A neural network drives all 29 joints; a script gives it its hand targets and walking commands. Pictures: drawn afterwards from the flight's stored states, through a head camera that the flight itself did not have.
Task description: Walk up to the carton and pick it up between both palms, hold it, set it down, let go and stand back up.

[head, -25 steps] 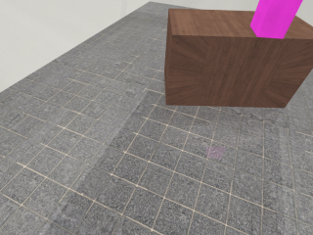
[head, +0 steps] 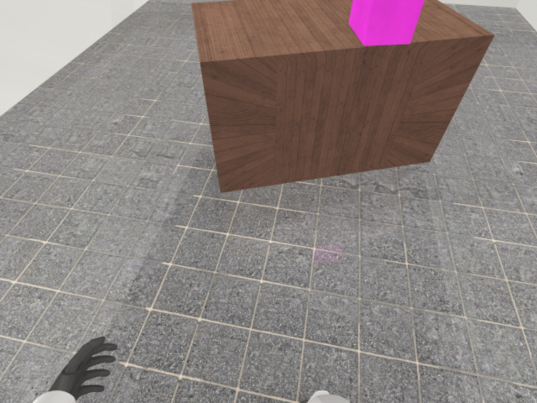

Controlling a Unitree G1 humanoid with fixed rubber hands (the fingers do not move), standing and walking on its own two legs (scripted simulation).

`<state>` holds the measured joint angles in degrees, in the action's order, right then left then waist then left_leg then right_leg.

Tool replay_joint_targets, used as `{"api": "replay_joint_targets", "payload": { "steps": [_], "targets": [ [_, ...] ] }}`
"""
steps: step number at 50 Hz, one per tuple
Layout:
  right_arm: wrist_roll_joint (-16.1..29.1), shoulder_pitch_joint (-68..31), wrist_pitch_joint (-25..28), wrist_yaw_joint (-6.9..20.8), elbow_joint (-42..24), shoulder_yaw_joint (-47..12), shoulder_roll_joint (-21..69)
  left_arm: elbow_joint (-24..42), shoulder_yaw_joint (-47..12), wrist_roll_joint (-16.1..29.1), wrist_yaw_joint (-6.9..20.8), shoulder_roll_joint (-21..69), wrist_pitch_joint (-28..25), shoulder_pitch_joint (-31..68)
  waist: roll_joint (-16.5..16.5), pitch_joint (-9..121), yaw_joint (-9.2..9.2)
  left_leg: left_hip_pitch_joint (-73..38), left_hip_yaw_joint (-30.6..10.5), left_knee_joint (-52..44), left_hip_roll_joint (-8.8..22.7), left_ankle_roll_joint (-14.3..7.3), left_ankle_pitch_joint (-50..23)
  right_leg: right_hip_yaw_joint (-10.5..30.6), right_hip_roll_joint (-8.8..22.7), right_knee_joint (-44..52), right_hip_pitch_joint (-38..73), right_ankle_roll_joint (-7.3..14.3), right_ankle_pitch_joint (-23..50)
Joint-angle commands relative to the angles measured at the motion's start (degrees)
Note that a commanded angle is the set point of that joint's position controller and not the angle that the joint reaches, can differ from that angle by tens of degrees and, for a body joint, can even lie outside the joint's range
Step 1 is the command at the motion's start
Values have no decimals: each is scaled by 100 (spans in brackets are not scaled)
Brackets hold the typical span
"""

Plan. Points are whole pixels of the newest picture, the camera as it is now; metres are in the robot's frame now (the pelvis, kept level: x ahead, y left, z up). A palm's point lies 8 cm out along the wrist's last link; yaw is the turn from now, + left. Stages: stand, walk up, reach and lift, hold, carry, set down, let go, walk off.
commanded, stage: walk up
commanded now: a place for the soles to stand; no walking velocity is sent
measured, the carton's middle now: out of the picture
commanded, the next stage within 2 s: none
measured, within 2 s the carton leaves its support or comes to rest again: neither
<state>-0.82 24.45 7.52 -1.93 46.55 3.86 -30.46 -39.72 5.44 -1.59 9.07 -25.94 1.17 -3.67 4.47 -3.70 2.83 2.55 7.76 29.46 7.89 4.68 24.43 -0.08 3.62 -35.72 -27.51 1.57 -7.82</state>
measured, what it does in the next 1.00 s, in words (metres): walks ahead: left foot, then right foot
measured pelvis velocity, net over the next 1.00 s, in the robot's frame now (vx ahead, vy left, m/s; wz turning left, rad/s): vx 0.28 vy -0.26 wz -0.03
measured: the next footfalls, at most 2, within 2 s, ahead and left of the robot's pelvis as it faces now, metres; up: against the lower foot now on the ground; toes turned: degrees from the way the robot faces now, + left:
left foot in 0.52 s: +0.30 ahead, -0.01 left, +0.00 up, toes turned +7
right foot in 0.92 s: +0.37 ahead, -0.40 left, +0.00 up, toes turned -5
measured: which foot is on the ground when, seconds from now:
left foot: down 0.00-0.02, up 0.04-0.50, down 0.52-0.94, up 0.96-1.00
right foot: down 0.00-0.52, up 0.54-0.90, down 0.92-1.00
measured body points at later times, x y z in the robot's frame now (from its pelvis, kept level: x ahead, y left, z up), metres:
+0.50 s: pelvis +0.16 -0.11 +0.02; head +0.18 -0.09 +0.47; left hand +0.23 +0.23 -0.08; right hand +0.24 -0.46 -0.06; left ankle +0.26 +0.00 -0.71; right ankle +0.12 -0.12 -0.72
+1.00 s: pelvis +0.28 -0.26 +0.00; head +0.29 -0.27 +0.45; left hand +0.38 +0.09 -0.08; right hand +0.36 -0.64 -0.08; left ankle +0.26 -0.05 -0.68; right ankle +0.33 -0.39 -0.72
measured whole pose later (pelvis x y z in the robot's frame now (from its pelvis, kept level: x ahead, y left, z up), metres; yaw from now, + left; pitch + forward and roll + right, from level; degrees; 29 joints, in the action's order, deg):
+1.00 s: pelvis +0.28 -0.26 +0.00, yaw -2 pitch -2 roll +1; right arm -1.1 18.6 3.8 -1.8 46.3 5.4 -31.3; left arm -43.1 6.9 -2.9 6.1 -26.5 -0.1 -16.1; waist -0.7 -2.2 -1.7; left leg 20.1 -3.2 54.7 7.2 -3.4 30.3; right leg -1.6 3.9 -42.2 -21.9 -1.3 -17.7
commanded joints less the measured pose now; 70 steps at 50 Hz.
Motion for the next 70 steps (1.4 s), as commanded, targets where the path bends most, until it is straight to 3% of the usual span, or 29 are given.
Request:
{"api": "replay_joint_targets", "payload": {
  "steps": [1, 2, 6, 10, 13, 17, 20, 22, 23, 24, 25, 26, 27, 28, 30, 32, 38, 41, 44, 45, 46, 48, 51, 55, 62, 65, 66, 68, 70],
  "targets": [
    [112, 446, -93, -56, -405, 77, -718, 19, 677, 6, -344, -1918, -204, -1543, 1336, 1350, -969, 3695, -477, 4026, -629, -788, 817, 3419, 1698, 1733, 3976, 985, -1167],
    [134, 210, -120, -83, -381, 150, -1033, -50, 707, 86, -378, -1856, -183, -1485, 1002, 1100, -970, 3702, -730, 4161, -459, -806, 485, 3472, 1666, 1904, 3574, 1071, -1230],
    [167, 229, -268, -48, -128, 177, -861, 46, 439, 121, -505, -1069, -272, -761, 101, 196, -374, 2505, -1203, 3279, -334, -665, -668, 1235, 614, 1973, 1566, -280, 918],
    [94, 294, -336, -13, -12, 230, -714, 267, 355, 58, -466, -911, -411, -872, 389, 76, -399, 2542, -1029, 2819, -374, -538, -1173, 584, 424, 2176, 1560, 170, 867],
    [144, -193, -405, 48, -39, 252, -827, 277, 376, -25, -456, -996, -388, -1246, 467, -167, -625, 2838, -1121, 2616, -542, -561, -1373, 778, 356, 2781, 1639, -251, -1057],
    [130, -259, -379, -38, 99, 198, -820, 391, 400, -63, -482, -1048, -264, -1205, 318, -480, -581, 3065, -1038, 1715, -592, -493, -1184, 848, 491, 2854, 1939, -453, -534],
    [92, -284, -297, -51, 52, 131, -606, 421, 388, -72, -487, -955, -186, -1170, 169, -267, -433, 2083, -361, 576, -663, -549, -1331, 133, 206, 2359, 1894, -643, 1639],
    [3, 452, -256, -129, 214, 205, -665, 539, 371, -22, -525, -1033, -158, -1145, -240, 98, -175, 886, 114, -252, -955, -688, -1516, -189, -95, 841, 1932, -903, 3619],
    [-9, 1355, -215, -189, 429, 256, -749, 707, 342, 26, -604, -961, -145, -844, -674, 398, 328, -98, 198, -1023, -975, -875, -2052, -483, -480, -342, 1446, -1226, 3821],
    [-67, 1941, -224, -281, 483, 442, -970, 895, 261, 83, -617, -810, -126, -589, -1339, 694, 794, -1640, -729, -1233, -258, -1361, -2934, -549, -970, -1946, -94, -1375, 2175],
    [-127, 1193, -281, -341, 145, 441, -1092, 830, 203, 44, -649, -489, -91, -1394, -2112, 1314, 229, -2080, -2854, -652, 1113, -1923, -2493, 403, -759, -3350, -932, -999, -2262],
    [5, 836, -326, -391, -45, 492, -1155, 720, 247, -27, -619, -914, 18, -1485, -808, 1304, 51, -1245, -3989, -898, 1876, -2186, -399, 833, -472, -3718, -886, -655, -2130],
    [88, 280, -271, -409, -262, 441, -1144, 551, 260, -78, -547, -1023, 53, -1678, -428, 809, -234, -224, -3662, -1271, 1761, -1969, 894, 968, -322, -3726, -702, -310, -1812],
    [130, -612, -226, -396, -447, 435, -1427, 540, 308, -9, -456, -1310, 102, -1892, -938, 695, -479, 709, -3599, -1741, 2112, -2086, 848, 1165, -305, -4326, -375, -242, -1791],
    [45, -972, -164, -324, -475, 389, -1151, 348, 418, -73, -321, -1271, 195, -1796, -409, 150, -717, 1832, -2428, -1928, 1177, -1450, 1158, 1143, -353, -3860, 190, -64, -1411],
    [-37, -632, -109, -281, -443, 343, -1179, 319, 389, -27, -235, -1065, 176, -1574, -726, -214, -536, 2222, -1418, -1762, 725, -1371, 727, 883, -207, -3206, 219, -144, -1124],
    [-162, -712, -46, -55, -295, 493, -1510, 307, 227, -35, -91, -738, 26, -938, -1870, -430, -248, 1658, -717, -1445, 407, -1430, 848, -3, 146, -480, 152, -308, -1135],
    [-98, -534, -117, 18, -306, 549, -1568, 199, 290, -71, -105, -821, 10, -832, -1677, -234, -134, 1767, -908, -1316, 653, -1446, 1196, -240, 72, -319, 365, -262, -1134],
    [-119, -889, -210, 46, -364, 434, -1208, -285, 448, -103, -211, -1001, -108, -1954, -521, 380, -809, 1996, -442, 488, 335, -1328, 1342, -567, -220, 408, 1637, -135, -1046],
    [-108, -563, -265, 50, -420, 302, -757, -572, 590, -121, -296, -1340, -149, -2568, 456, 711, -1008, 2642, -166, 1854, -3, -1108, 1467, -117, -132, 531, 2545, -37, -1345],
    [-52, -566, -315, 37, -528, 62, -153, -560, 728, -215, -405, -1834, -184, -2942, 1841, 282, -1345, 3845, -535, 3513, -799, -896, 1473, 1840, 857, 1559, 2552, 138, -2988],
    [110, -577, -363, -43, -613, 187, -784, -12, 686, -62, -472, -2093, -225, -1871, 1018, 81, -880, 3985, -1359, 4138, -676, -839, 528, 3656, 1814, 2835, 1777, 673, -4325],
    [174, -248, -283, -31, -87, 237, -1059, 92, 529, -21, -524, -1347, -325, -1253, 509, -155, -543, 3562, -1489, 3717, -524, -784, -431, 2051, 1012, 2250, 1568, 326, -2420],
    [86, -348, -255, 46, -203, 169, -730, 35, 412, 85, -584, -1135, -422, -1739, 280, -192, -542, 3405, -1160, 2693, -617, -585, -572, 992, 834, 1711, 2021, 747, 725],
    [101, -587, -203, 128, -412, 140, -394, 385, 359, 10, -567, -1169, -285, -1689, 675, 70, -623, 1932, -314, 763, -545, -650, -1043, 297, 829, 1170, 1671, 992, 1214],
    [8, 152, -202, 30, -125, 260, -500, 510, 243, 42, -586, -1076, -215, -1790, -87, 585, -240, 234, 140, -99, -958, -807, -1969, -252, 358, -253, 1382, 590, 1633],
    [-22, 664, -190, -18, -160, 361, -737, 593, 173, 56, -592, -884, -190, -1866, -819, 863, 10, -658, -496, -156, -668, -1047, -1875, -274, 138, -1275, 757, 334, 1082],
    [-55, 938, -146, -126, -349, 563, -1441, 758, 127, 22, -604, -642, -128, -2137, -1876, 1054, -19, -1601, -4368, -595, 1630, -2014, -968, 80, -475, -3412, -1252, -6, -2470],
    [162, 468, -157, -150, -534, 589, -1458, 691, 295, -16, -623, -1454, -13, -1730, -928, 642, 43, -545, -4618, -1212, 1913, -2357, -110, 683, -93, -3915, -1164, 82, -2221]
  ]
}}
